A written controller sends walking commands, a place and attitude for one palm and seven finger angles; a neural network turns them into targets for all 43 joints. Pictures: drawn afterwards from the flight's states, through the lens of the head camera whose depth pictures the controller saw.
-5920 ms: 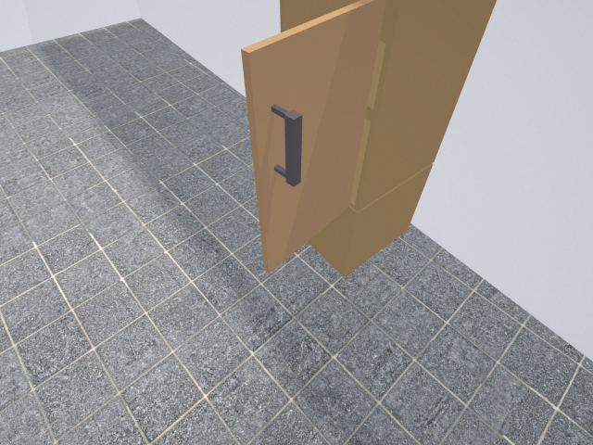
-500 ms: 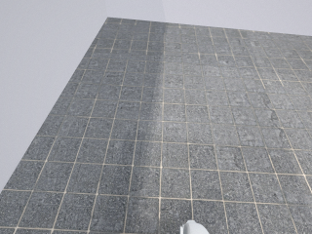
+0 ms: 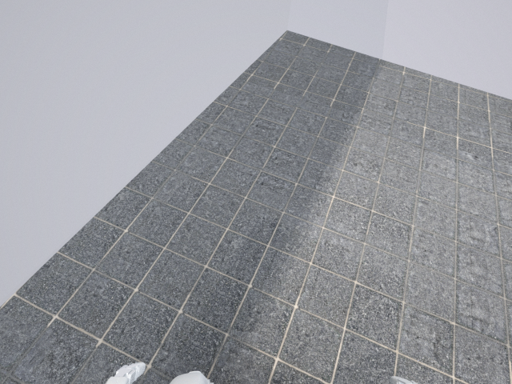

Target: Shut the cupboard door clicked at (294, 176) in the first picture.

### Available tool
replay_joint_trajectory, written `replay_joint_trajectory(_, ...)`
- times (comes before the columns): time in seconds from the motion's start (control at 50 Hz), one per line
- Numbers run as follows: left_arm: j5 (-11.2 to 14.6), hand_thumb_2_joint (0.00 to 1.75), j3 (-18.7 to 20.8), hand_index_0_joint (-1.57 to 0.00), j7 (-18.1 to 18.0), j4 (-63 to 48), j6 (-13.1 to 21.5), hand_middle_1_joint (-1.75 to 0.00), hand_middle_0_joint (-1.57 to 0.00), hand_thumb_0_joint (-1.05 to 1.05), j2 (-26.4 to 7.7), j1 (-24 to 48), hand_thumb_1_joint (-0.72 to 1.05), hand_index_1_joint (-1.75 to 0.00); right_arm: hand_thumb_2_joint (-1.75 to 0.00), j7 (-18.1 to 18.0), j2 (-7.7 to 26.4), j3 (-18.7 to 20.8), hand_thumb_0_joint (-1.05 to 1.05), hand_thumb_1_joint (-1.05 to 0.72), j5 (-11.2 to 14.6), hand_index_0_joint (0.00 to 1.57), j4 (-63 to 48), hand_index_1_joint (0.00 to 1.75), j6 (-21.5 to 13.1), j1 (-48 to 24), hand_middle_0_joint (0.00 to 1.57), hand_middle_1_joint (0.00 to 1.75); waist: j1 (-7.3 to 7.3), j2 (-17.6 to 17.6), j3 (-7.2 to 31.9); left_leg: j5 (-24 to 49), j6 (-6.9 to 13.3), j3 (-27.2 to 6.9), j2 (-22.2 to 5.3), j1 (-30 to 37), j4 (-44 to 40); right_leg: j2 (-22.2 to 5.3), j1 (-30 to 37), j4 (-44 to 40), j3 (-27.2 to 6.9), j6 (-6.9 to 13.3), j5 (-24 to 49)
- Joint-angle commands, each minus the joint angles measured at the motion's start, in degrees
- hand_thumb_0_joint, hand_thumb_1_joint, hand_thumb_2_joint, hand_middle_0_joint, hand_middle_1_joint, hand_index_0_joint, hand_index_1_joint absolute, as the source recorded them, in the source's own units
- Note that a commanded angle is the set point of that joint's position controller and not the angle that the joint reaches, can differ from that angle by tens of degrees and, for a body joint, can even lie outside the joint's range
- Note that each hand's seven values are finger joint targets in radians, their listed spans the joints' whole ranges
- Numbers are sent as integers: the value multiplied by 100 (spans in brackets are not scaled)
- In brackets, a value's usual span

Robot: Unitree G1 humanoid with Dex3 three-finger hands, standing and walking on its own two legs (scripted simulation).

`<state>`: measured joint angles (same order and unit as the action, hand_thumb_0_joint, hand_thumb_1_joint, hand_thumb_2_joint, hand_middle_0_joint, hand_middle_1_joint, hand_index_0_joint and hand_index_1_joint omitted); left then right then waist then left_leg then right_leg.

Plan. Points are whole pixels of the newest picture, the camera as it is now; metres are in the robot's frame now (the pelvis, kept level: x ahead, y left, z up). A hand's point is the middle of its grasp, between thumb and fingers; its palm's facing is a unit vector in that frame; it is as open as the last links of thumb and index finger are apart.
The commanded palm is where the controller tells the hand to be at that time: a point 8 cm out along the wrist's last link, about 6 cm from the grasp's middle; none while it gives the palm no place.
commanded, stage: walk to a spot facing it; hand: left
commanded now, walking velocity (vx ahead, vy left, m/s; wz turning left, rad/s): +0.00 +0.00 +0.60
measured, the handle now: out of the picture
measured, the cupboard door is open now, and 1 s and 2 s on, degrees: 97 97 97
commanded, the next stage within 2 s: none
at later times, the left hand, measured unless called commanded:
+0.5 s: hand out of the picture +0.05 +0.17 -0.14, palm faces +0.26 -0.91 -0.31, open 7.4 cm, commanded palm none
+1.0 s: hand out of the picture -0.03 +0.18 -0.16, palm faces +0.59 -0.77 -0.25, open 7.4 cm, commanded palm none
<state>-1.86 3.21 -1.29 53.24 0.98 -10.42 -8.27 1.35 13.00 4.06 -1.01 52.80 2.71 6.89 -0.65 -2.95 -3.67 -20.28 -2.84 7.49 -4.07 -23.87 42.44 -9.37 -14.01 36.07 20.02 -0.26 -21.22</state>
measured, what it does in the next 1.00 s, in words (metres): steps on the spot, turning left: left foot, then right foot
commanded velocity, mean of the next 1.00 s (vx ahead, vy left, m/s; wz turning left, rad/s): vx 0.00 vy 0.00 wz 0.60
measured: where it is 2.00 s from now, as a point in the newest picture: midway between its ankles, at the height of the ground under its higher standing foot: outside the picture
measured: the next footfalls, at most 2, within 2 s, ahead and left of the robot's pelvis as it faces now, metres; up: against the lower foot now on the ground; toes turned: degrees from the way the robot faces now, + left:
left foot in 0.02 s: +0.07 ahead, +0.11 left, +0.00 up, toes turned +9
right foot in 0.42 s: +0.09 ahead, -0.15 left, +0.00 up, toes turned +11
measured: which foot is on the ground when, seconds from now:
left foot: up 0.00-0.00, down 0.02-0.42, up 0.44-0.80, down 0.82-1.00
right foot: down 0.00-0.02, up 0.04-0.40, down 0.42-0.82, up 0.84-1.00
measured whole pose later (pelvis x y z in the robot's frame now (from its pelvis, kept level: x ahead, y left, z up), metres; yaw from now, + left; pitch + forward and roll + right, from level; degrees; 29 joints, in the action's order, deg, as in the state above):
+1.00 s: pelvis +0.04 -0.04 +0.01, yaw +35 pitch +2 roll +0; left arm -1.2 4.3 -0.7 53.2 -3.2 -15.3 -9.7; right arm 0.3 13.0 2.9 -1.1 51.8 1.5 6.1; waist 0.7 -2.8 -5.6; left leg -15.8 1.7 2.6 0.1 -16.7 30.9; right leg -5.8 -28.1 63.9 2.2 -5.7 -24.8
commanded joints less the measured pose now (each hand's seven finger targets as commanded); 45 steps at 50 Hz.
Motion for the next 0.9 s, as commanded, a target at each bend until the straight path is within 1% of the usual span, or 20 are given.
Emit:
replay_joint_trajectory(0.0, 127, 90, 182, -20, 68, -702, -53, -30, -20, 0, -639, -118, 90, -30, -90, -19, 1506, 344, 0, -90, -97, 20, -313, 30, -176, 1348, 20, 30, -588, 2483, 1052, 4189, 1264, -2914, -2005, 2400, -2047, 70, -2023, 2371, -616, -586, -1595)
replay_joint_trajectory(0.02, 42, 90, 117, -20, 37, -928, -132, -30, -20, 0, -737, 219, 90, -30, -90, -85, 1710, 344, 0, -90, -48, 20, -252, 30, -147, 1555, 20, 30, -650, 1753, 1185, 4118, 1703, -3199, -2493, 2341, -2125, 205, -2285, 3213, -1527, -513, -1860)
replay_joint_trajectory(0.06, 41, 90, 169, -20, 19, -788, -149, -30, -20, 0, -721, 329, 90, -30, -90, -201, 1437, 301, 0, -90, -21, 20, -413, 30, -197, 986, 20, 30, -437, 1718, 1154, 3493, 1424, -2656, -1873, 2069, -2001, 199, -2592, 3724, -2016, -536, -988)
replay_joint_trajectory(0.1, 44, 90, 193, -20, 89, -552, -191, -30, -20, 0, -777, -56, 90, -30, -90, -206, 1211, 199, 0, -90, -25, 20, -581, 30, -231, 349, 20, 30, -90, 1274, 853, 3082, 1131, -1833, -1292, 1610, -2102, 245, -2267, 3567, -2027, -583, -242)
replay_joint_trajectory(0.14, 57, 90, 194, -20, 110, -472, -222, -30, -20, 0, -786, -263, 90, -30, -90, -194, 1193, 172, 0, -90, -14, 20, -596, 30, -260, 274, 20, 30, 11, 1086, 825, 3000, 1060, -1618, -1078, 1554, -2155, 322, -2003, 3168, -1984, -606, -57)
replay_joint_trajectory(0.3, 108, 90, 131, -20, 77, -609, -220, -30, -20, 0, -758, -191, 90, -30, -90, -108, 1300, 288, 0, -90, -52, 20, -531, 30, -116, 181, 20, 30, -66, 1261, 644, 1756, 1115, -2172, -909, 966, -2187, 709, -898, 959, -1768, -517, -331)
replay_joint_trajectory(0.36, 124, 90, 164, -20, 45, -471, -114, -30, -20, 0, -878, -849, 90, -30, -90, -97, 1247, 314, 0, -90, 4, 20, -623, 30, -67, -100, 20, 30, 261, 996, 772, 1618, 836, -2202, -569, 265, -1589, 836, 485, -760, -1656, -433, 640)
replay_joint_trajectory(0.38, 65, 90, 242, -20, -6, -451, -39, -30, -20, 0, -1218, -1088, 90, -30, -90, -73, 921, 283, 0, -90, 59, 20, -681, 30, -66, -45, 20, 30, 374, 79, 910, 708, 491, -1830, -63, -525, -761, 2, 1333, -1762, -2473, -227, 578)
replay_joint_trajectory(0.4, -24, 90, 337, -20, -49, -479, -9, -30, -20, 0, -1784, -1072, 90, -30, -90, -33, 521, 203, 0, -90, 72, 20, -825, 30, -75, -65, 20, 30, 431, -1741, 743, -1288, -11, -707, 851, -1399, 846, -1678, 1389, -2195, -4127, 463, 1086)
replay_joint_trajectory(0.42, 49, 90, 230, -20, -60, -553, -36, -30, -20, 0, -1687, -896, 90, -30, -90, -19, 715, 228, 0, -90, -8, 20, -791, 30, -44, -141, 20, 30, 371, -1204, 614, -1432, 74, -1069, 541, -1171, 2041, -1908, 659, -2056, -3812, 774, 1591)
replay_joint_trajectory(0.44, 57, 90, 232, -20, -83, -573, 0, -30, -20, 0, -1482, -608, 90, -30, -90, -22, 636, 244, 0, -90, -1, 20, -656, 30, 11, -92, 20, 30, 173, -1366, 586, -1153, 24, -1131, 425, -1292, 2712, -1567, 568, -1923, -3700, 747, 1964)
replay_joint_trajectory(0.5, 76, 90, 94, -20, -81, -677, 20, -30, -20, 0, -998, -189, 90, -30, -90, 60, 526, 181, 0, -90, 11, 20, -367, 30, 71, 110, 20, 30, -86, -877, 412, -233, -148, -816, 174, -1111, 2919, -876, 572, -1542, -2050, 459, 3096)
replay_joint_trajectory(0.66, 10, 90, 236, -20, -87, -340, 11, -30, -20, 0, -1243, -906, 90, -30, -90, 83, 259, 35, 0, -90, 44, 20, -429, 30, 28, -504, 20, 30, 362, -815, 515, -589, -130, -168, 174, -510, 499, -1202, 1419, -1079, -1472, 579, 4243)
replay_joint_trajectory(0.7, 12, 90, 284, -20, -67, -326, -1, -30, -20, 0, -1382, -933, 90, -30, -90, 75, 285, 14, 0, -90, 56, 20, -463, 30, -21, -483, 20, 30, 382, -825, 604, -529, -44, 11, 279, -188, -150, -1259, 1495, -812, -1390, 564, 4552)
replay_joint_trajectory(0.74, 43, 90, 304, -20, -37, -309, 0, -30, -20, 0, -1446, -840, 90, -30, -90, 57, 382, 39, 0, -90, 42, 20, -433, 30, -48, -198, 20, 30, 179, -790, 746, 66, 51, 152, 395, 480, -884, -1197, 1228, -384, -1140, 352, 4604)
replay_joint_trajectory(0.76, 70, 90, 296, -20, -14, -322, -5, -30, -20, 0, -1424, -726, 90, -30, -90, 54, 529, 81, 0, -90, 21, 20, -387, 30, -68, 77, 20, 30, -9, -679, 856, 630, 124, 105, 381, 1129, -1478, -1080, 865, 153, -935, 149, 4390)
replay_joint_trajectory(0.78, 119, 90, 289, -20, 17, -455, -17, -30, -20, 0, -1297, -602, 90, -30, -90, 26, 972, 199, 0, -90, -20, 20, -288, 30, -126, 599, 20, 30, -325, 275, 1222, 2253, 459, -627, -278, 2317, -1793, -804, -130, 1184, -739, -160, 3218)
replay_joint_trajectory(0.8, 158, 90, 157, -20, 71, -770, -40, -30, -20, 0, -839, -318, 90, -30, -90, -16, 1647, 377, 0, -90, -49, 20, -223, 30, -145, 1046, 20, 30, -575, 2111, 1267, 4975, 1437, -2853, -1971, 3114, -1871, 103, -1910, 2575, -809, -571, -1345)
replay_joint_trajectory(0.82, 72, 90, 123, -20, 4, -897, -170, -30, -20, 0, -913, 136, 90, -30, -90, -81, 1692, 367, 0, -90, 6, 20, -41, 30, -118, 1353, 20, 30, -667, 1544, 1296, 5066, 1714, -2866, -2207, 2894, -1882, 130, -2155, 3120, -1659, -499, -1740)
replay_joint_trajectory(0.88, 90, 90, 173, -20, 40, -634, -233, -30, -20, 0, -866, 141, 90, -30, -90, -202, 1266, 253, 0, -90, -26, 20, -321, 30, -151, 401, 20, 30, -212, 1219, 682, 3376, 1297, -2033, -1366, 1763, -2124, 143, -2025, 3300, -2045, -535, -584)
